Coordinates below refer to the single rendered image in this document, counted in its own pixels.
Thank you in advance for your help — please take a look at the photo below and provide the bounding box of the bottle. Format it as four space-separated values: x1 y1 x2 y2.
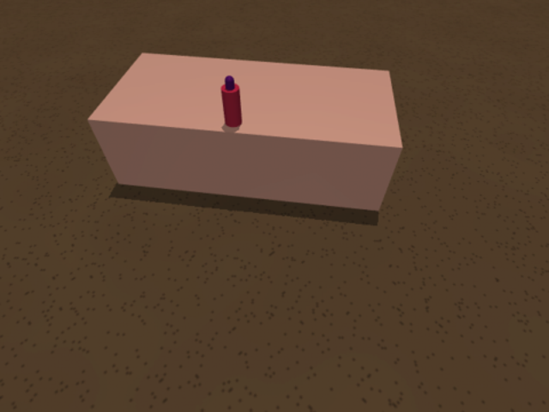
221 76 242 127

